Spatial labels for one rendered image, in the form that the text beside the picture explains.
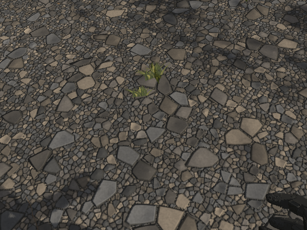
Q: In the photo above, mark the robot right hand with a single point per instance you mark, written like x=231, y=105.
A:
x=296, y=204

